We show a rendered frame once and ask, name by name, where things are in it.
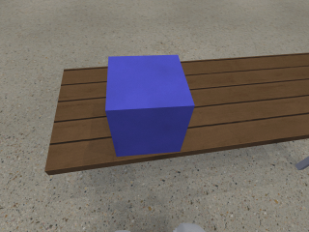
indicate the carton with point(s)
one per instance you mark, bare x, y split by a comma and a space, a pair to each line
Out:
148, 104

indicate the table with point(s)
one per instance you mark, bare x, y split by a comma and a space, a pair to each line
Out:
239, 102

